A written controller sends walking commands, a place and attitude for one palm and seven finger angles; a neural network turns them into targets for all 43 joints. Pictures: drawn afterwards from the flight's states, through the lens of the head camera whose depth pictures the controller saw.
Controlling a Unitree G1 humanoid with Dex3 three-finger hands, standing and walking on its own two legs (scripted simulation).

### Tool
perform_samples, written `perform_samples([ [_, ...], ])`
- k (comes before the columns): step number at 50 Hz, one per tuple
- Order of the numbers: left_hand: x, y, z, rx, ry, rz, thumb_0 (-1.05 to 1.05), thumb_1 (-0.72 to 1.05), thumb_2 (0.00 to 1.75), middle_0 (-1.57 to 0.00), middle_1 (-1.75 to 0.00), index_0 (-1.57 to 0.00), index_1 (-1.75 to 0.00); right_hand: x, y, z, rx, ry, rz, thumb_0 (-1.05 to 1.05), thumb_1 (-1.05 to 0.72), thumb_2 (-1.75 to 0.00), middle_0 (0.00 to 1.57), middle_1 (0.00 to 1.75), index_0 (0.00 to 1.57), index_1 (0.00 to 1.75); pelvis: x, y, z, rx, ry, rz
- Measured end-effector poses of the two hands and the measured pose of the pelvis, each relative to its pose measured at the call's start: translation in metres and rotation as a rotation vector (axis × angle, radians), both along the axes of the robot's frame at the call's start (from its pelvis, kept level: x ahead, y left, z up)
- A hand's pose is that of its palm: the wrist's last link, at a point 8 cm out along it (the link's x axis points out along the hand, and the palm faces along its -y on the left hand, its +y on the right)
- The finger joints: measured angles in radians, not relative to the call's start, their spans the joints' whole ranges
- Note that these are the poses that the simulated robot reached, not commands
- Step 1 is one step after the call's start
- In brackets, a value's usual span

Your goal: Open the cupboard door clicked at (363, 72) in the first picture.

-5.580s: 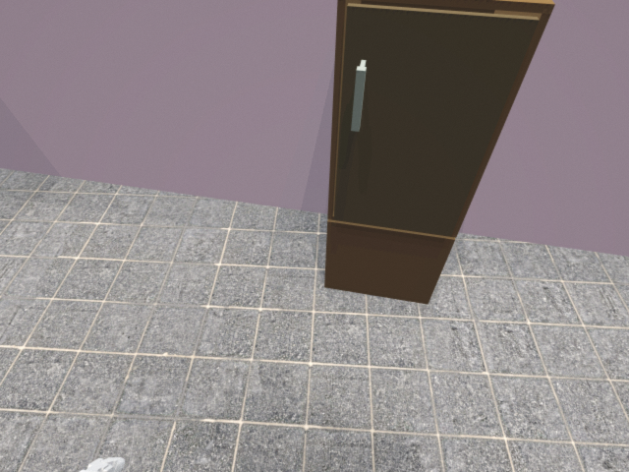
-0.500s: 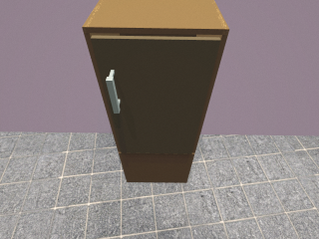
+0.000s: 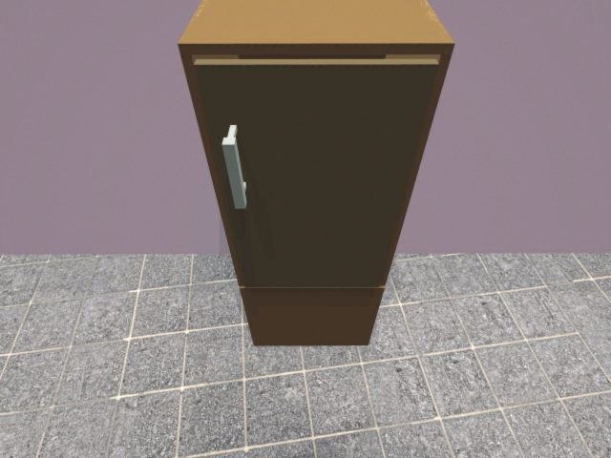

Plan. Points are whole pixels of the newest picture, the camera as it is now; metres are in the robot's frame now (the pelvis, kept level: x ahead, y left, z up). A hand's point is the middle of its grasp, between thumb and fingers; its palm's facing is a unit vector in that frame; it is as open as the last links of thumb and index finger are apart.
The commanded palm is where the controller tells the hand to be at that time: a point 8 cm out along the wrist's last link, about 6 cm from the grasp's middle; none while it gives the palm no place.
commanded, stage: look again from close up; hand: left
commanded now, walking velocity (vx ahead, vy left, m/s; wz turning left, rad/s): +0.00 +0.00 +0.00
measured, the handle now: (236, 168) +0.55 +0.16 +0.07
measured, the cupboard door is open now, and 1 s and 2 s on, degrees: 0 0 0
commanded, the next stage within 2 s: raise the hand with hooked fingers in 0.26 s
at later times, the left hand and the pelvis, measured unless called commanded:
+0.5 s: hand out of the picture +0.14 +0.20 -0.07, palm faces +0.25 -0.95 -0.18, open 7.5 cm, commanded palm +0.10 +0.24 -0.05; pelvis -0.01 +0.01 +0.00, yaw +1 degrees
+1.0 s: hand (154, 425) +0.16 +0.20 -0.01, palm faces +0.04 -1.00 -0.07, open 9.9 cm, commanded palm +0.14 +0.26 +0.00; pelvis -0.05 -0.04 -0.07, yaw +3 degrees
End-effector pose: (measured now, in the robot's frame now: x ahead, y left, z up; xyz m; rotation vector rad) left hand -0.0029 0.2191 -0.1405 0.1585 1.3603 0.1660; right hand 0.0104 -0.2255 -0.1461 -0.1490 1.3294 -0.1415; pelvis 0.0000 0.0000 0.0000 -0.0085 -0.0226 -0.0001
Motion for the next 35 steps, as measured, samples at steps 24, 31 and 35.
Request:
perform_samples([
  [24, 0.092, 0.022, 0.076, 0.066, -0.567, 0.083, 0.01, 0.88, 0.89, -0.20, -0.31, -0.21, -0.32, 0.036, -0.005, 0.025, -0.057, -0.278, -0.005, 0.01, -0.92, -0.89, 0.20, 0.30, 0.21, 0.30, -0.003, 0.006, 0.001, 0.028, 0.048, 0.008],
  [31, 0.175, 0.013, 0.151, -0.021, -1.314, -0.061, 0.00, 0.78, 0.84, -0.20, -0.38, -0.21, -0.38, 0.121, -0.031, 0.042, -0.089, -0.647, 0.080, 0.01, -0.91, -0.89, 0.20, 0.30, 0.21, 0.30, -0.024, -0.008, -0.030, 0.016, 0.174, 0.010],
  [35, 0.157, 0.010, 0.128, -0.100, -1.371, -0.173, 0.00, 0.70, 0.81, -0.21, -0.43, -0.22, -0.43, 0.159, -0.043, 0.048, -0.105, -0.790, 0.138, 0.01, -0.91, -0.89, 0.20, 0.30, 0.21, 0.30, -0.036, -0.019, -0.057, 0.013, 0.214, 0.009],
])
